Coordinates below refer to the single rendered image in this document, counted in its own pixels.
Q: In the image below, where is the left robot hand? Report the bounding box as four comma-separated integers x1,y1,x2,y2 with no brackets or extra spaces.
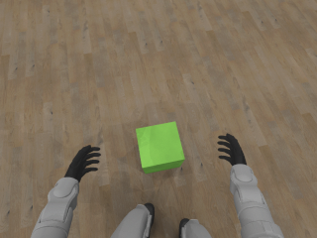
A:
64,145,101,183

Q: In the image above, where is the carton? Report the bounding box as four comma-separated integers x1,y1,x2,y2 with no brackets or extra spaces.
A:
136,121,185,174

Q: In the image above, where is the right robot hand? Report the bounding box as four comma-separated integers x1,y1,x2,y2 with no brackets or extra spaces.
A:
217,133,247,166

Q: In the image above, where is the robot right shin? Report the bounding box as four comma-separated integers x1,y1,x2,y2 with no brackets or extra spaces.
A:
185,219,199,225

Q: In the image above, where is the robot left thigh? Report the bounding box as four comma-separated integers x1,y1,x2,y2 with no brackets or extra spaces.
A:
110,208,153,238

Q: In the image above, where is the left robot forearm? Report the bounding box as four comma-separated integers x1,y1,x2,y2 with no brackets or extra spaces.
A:
31,177,79,238

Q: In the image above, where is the right robot forearm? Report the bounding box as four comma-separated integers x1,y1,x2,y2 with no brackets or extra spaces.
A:
229,164,284,238

